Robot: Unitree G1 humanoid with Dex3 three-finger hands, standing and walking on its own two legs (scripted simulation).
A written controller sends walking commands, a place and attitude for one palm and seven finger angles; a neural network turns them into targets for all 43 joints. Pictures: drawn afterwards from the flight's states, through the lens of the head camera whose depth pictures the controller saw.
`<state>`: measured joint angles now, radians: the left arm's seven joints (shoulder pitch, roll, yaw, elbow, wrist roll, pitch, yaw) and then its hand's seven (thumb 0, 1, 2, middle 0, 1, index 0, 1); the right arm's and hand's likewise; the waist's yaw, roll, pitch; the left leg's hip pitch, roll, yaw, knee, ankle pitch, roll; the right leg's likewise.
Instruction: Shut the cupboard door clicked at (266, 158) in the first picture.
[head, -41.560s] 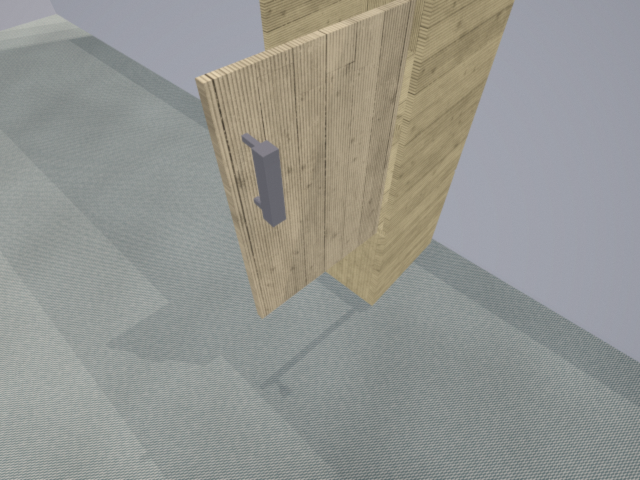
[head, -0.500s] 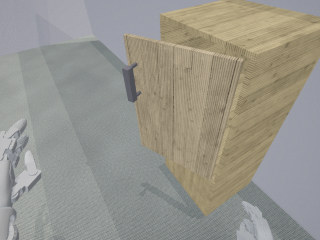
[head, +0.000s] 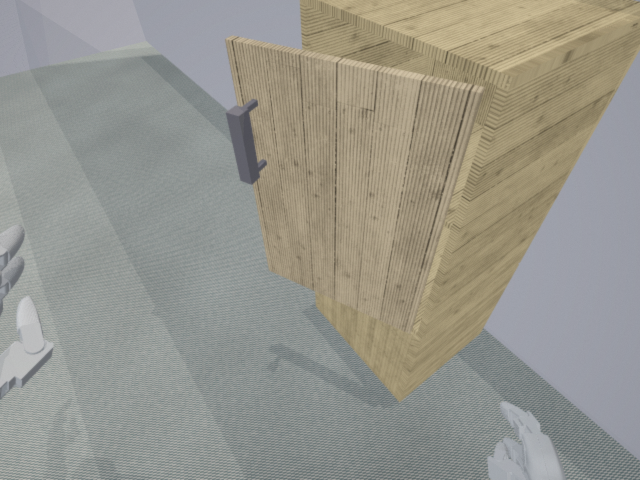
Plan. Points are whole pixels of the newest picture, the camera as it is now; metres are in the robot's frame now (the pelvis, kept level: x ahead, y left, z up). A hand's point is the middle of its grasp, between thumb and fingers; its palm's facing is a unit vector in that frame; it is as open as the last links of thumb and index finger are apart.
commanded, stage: step back with the hand held close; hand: left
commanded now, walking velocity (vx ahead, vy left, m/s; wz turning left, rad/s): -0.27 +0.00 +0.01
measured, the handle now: (251, 141) +0.65 +0.17 +0.09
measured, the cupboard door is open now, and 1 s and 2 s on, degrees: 24 24 24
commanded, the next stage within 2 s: stop stepping back and stand still in 1.20 s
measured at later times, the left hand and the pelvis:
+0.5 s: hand out of the picture +0.12 +0.27 +0.17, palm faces +0.51 -0.75 -0.42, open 7.4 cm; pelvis -0.08 -0.01 -0.02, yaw +1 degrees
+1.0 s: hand out of the picture +0.02 +0.27 +0.17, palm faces +0.60 -0.70 -0.38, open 7.4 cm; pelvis -0.14 -0.01 -0.03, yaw +7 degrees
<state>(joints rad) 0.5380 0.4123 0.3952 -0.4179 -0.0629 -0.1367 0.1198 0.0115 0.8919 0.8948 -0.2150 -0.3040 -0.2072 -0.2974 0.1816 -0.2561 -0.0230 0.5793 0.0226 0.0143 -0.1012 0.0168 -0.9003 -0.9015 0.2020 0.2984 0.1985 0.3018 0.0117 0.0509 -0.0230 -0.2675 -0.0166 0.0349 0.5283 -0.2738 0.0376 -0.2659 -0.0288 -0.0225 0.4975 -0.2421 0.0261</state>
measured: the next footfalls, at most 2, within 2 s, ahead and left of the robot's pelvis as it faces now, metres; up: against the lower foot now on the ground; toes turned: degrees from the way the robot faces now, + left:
left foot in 1.04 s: -0.04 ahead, +0.12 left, +0.00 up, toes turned +13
right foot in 1.32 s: -0.25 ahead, -0.15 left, +0.00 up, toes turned +1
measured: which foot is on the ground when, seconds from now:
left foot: down 0.00-0.92, up 0.94-1.00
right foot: down 0.00-1.00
